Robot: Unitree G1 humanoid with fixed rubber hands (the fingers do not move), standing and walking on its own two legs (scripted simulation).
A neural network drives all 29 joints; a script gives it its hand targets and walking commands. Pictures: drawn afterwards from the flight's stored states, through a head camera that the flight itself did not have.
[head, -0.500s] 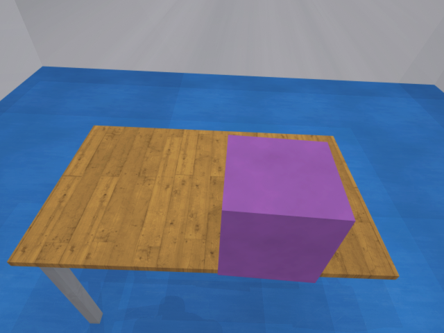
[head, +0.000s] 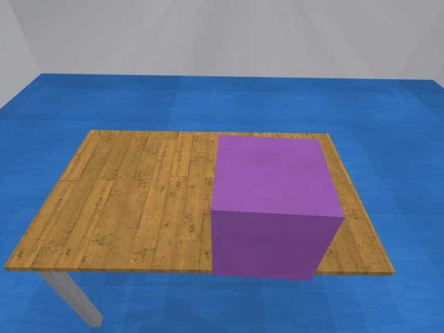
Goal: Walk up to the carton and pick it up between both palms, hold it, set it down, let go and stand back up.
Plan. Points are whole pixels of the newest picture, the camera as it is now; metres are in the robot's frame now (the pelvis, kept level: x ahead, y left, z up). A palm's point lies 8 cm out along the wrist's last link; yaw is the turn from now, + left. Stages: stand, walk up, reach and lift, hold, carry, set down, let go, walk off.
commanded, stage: stand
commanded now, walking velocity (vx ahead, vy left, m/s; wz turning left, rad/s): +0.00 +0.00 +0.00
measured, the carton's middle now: (264, 208) +0.45 -0.09 -0.06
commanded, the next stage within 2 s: none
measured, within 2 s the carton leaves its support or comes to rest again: neither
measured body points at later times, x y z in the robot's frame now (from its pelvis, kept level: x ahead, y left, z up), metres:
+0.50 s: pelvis +0.00 -0.02 +0.00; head -0.01 -0.02 +0.45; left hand -0.01 +0.21 -0.16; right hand -0.01 -0.25 -0.15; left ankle +0.02 +0.09 -0.74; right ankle +0.04 -0.15 -0.74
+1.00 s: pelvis +0.02 -0.03 +0.00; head +0.02 -0.03 +0.45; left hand +0.00 +0.19 -0.16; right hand +0.01 -0.26 -0.15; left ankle +0.02 +0.09 -0.74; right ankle +0.04 -0.15 -0.74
